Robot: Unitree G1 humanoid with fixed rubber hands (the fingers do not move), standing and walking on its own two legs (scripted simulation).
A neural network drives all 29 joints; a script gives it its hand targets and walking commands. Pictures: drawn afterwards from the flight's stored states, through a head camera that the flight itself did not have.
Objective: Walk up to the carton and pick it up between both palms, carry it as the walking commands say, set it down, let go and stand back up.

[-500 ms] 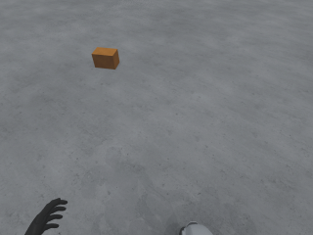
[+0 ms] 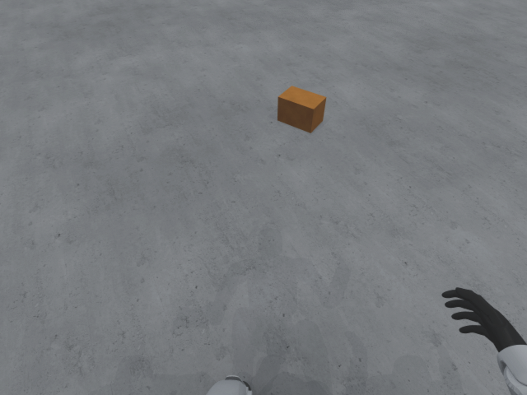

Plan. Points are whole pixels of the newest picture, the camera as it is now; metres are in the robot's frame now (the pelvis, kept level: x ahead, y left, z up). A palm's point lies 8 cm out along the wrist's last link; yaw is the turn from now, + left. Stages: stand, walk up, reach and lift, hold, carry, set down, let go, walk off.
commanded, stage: walk up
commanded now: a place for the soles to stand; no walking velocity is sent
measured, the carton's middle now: (301, 109) +1.86 -0.07 -0.67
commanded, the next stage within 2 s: none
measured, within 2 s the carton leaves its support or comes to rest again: neither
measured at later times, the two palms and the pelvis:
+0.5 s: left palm (162, 207) +0.46 +0.27 -0.02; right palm (500, 280) +0.37 -0.38 -0.07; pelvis +0.30 -0.04 -0.01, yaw -1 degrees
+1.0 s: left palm (179, 149) +0.69 +0.30 -0.06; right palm (449, 154) +0.65 -0.35 -0.01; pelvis +0.55 -0.01 +0.01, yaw -3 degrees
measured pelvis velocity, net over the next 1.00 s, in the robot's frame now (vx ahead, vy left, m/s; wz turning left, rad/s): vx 0.55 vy -0.01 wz -0.05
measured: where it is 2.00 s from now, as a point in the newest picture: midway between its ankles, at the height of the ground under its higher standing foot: (296, 218)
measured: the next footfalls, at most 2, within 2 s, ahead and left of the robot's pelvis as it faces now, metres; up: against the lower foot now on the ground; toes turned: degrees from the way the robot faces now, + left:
left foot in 0.02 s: +0.21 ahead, +0.13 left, +0.00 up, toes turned +2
right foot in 0.40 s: +0.41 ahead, -0.17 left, +0.00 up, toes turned -6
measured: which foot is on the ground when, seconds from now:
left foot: up 0.00-0.00, down 0.02-0.40, up 0.42-0.76, down 0.78-1.00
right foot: down 0.00-0.02, up 0.04-0.38, down 0.40-0.78, up 0.80-1.00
